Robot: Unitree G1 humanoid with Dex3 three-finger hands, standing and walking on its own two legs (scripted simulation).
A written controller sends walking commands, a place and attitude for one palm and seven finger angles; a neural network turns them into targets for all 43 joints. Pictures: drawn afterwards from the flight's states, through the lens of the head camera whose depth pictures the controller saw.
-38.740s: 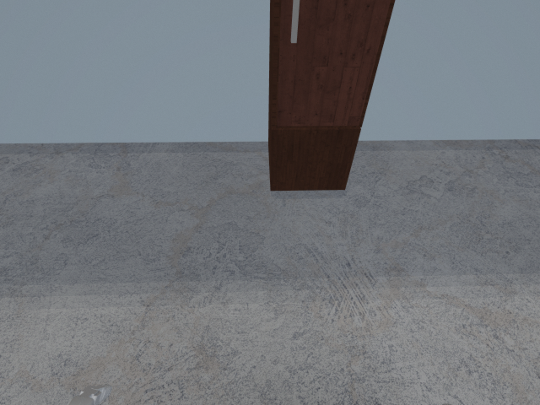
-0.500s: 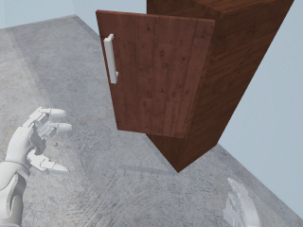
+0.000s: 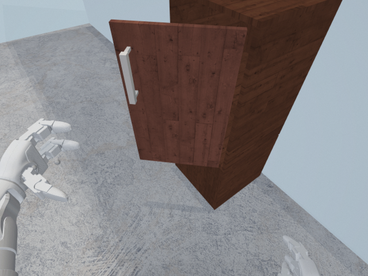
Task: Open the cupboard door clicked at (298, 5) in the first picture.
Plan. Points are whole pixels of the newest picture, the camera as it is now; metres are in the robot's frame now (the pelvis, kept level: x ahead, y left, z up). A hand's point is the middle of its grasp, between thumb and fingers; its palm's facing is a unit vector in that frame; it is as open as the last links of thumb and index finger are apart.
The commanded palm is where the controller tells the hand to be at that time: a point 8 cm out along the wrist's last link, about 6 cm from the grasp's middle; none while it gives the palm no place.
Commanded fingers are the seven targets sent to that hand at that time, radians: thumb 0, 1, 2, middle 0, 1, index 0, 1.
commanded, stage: raise the hand with hooked fingers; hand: left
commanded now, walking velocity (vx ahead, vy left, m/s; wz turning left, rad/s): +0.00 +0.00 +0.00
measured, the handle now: (130, 76) +0.62 +0.21 +0.11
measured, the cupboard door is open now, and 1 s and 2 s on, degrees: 46 46 46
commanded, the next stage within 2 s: move the hooked fingers beside the handle in 0.30 s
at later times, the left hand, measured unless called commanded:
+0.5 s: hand (72, 159) +0.30 +0.25 +0.12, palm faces +0.00 -1.00 -0.02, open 14.0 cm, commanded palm +0.29 +0.30 +0.13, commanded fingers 0.00 -0.50 0.30 -0.30 -1.20 -0.30 -1.20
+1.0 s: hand (84, 126) +0.39 +0.26 +0.12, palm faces -0.01 -1.00 +0.00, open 14.0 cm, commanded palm +0.37 +0.31 +0.12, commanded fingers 0.00 -0.50 0.30 -0.30 -1.20 -0.30 -1.20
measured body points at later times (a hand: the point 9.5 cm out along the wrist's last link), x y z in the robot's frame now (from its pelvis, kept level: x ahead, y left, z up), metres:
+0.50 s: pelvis +0.01 -0.03 +0.00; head +0.01 -0.04 +0.45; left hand +0.29 +0.30 +0.13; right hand +0.18 -0.27 -0.08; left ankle +0.05 +0.09 -0.73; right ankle -0.01 -0.12 -0.73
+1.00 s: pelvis +0.02 -0.01 -0.01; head +0.06 -0.01 +0.44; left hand +0.39 +0.31 +0.12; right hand +0.13 -0.28 -0.10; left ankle +0.05 +0.09 -0.73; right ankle -0.01 -0.12 -0.73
